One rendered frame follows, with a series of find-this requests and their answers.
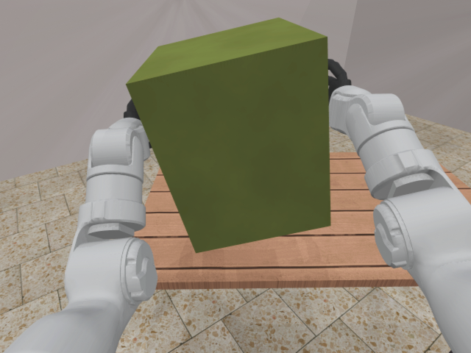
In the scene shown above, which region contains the left robot upper arm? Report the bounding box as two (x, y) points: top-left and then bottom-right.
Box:
(3, 237), (157, 353)

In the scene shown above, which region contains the left robot forearm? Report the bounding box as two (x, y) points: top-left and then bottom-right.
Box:
(64, 118), (151, 299)

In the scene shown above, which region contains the table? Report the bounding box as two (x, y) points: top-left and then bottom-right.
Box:
(133, 152), (471, 353)

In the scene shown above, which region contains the carton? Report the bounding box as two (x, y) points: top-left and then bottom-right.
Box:
(126, 18), (331, 253)

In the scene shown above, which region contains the right robot hand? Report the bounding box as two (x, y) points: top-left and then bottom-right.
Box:
(328, 59), (351, 103)

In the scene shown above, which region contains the right robot upper arm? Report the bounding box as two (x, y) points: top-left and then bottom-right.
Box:
(373, 186), (471, 353)

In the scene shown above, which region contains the left robot hand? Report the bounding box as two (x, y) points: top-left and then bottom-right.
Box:
(124, 99), (152, 149)

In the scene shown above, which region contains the right robot forearm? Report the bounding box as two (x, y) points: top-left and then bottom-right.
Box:
(329, 85), (471, 210)

